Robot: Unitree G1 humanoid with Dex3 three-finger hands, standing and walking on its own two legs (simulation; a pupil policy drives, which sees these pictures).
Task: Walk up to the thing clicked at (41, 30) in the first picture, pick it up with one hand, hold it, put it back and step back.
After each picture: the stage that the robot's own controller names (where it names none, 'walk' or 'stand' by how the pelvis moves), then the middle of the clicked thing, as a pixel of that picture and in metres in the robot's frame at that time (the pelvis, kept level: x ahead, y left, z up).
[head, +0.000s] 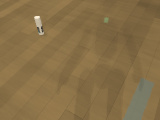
stand; (39, 25) +1.71 +0.54 -0.66
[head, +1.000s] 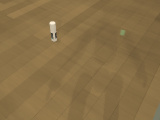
walk; (53, 31) +1.59 +0.27 -0.63
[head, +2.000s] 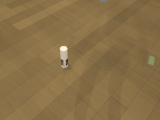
walk; (64, 57) +1.04 +0.15 -0.65
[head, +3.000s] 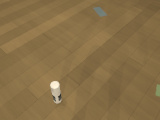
walk; (56, 92) +0.67 +0.19 -0.65
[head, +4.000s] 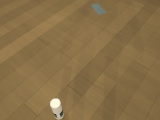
stand; (57, 109) +0.49 +0.18 -0.64
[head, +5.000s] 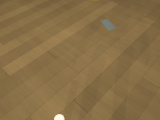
stand; out of the picture +0.44 +0.19 -0.65
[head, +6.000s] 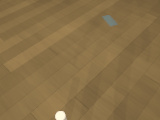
stand; out of the picture +0.44 +0.19 -0.65
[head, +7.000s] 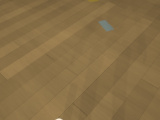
stand; out of the picture +0.41 +0.19 -0.65
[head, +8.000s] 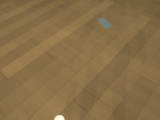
stand; out of the picture +0.43 +0.19 -0.66
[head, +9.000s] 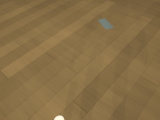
stand; out of the picture +0.43 +0.19 -0.66
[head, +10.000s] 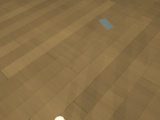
stand; out of the picture +0.43 +0.19 -0.66
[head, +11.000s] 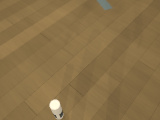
go down; (57, 110) +0.45 +0.19 -0.64
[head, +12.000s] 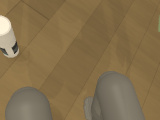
go down; (6, 40) +0.52 +0.22 -0.24
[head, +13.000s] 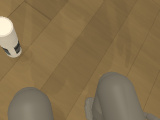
close in; (8, 40) +0.52 +0.21 -0.24
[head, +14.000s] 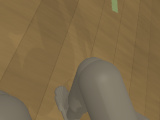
close in; out of the picture +0.51 +0.26 -0.17
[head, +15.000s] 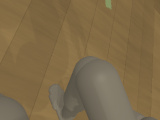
lift; out of the picture +0.50 +0.27 -0.18
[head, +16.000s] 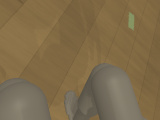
lift; out of the picture +0.41 +0.25 -0.15
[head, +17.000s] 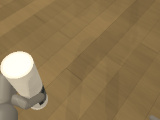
lift; (30, 86) +0.33 +0.17 +0.04
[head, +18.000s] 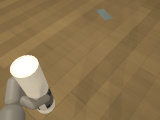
hold; (37, 89) +0.33 +0.16 +0.05
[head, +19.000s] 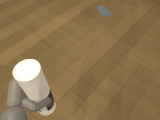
hold; (38, 91) +0.32 +0.16 +0.03
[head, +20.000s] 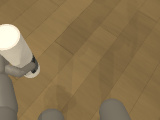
crouch; (21, 57) +0.43 +0.18 -0.03
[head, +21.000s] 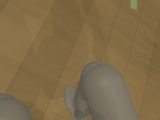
lower; out of the picture +0.51 +0.24 -0.15
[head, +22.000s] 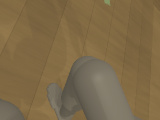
lower; out of the picture +0.50 +0.26 -0.18
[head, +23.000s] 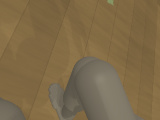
lower; out of the picture +0.50 +0.27 -0.18
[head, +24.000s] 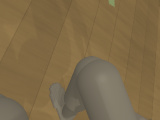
lower; out of the picture +0.49 +0.26 -0.18
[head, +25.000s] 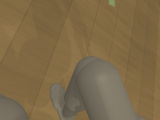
lower; out of the picture +0.49 +0.26 -0.18
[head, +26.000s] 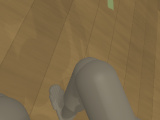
open; out of the picture +0.49 +0.24 -0.19
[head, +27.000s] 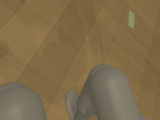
stand; out of the picture +0.49 +0.22 -0.20
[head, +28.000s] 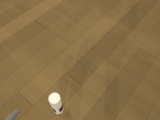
stand; (56, 104) +0.44 +0.16 -0.54
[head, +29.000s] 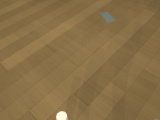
stand; out of the picture +0.44 +0.16 -0.60
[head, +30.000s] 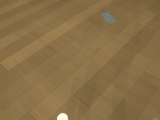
stand; out of the picture +0.42 +0.15 -0.60
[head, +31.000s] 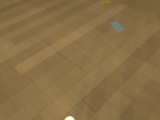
stand; out of the picture +0.44 +0.14 -0.65
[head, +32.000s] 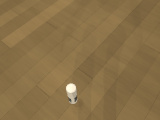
walk; (72, 94) +0.52 +0.09 -0.63
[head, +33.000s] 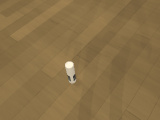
walk; (71, 73) +0.79 +0.15 -0.64
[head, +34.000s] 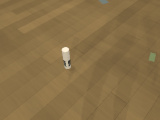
stand; (66, 58) +1.08 +0.18 -0.63
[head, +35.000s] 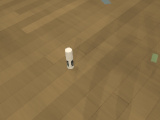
stand; (69, 58) +1.09 +0.14 -0.66
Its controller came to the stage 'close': yes
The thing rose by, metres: 0.69
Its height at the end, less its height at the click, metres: +0.00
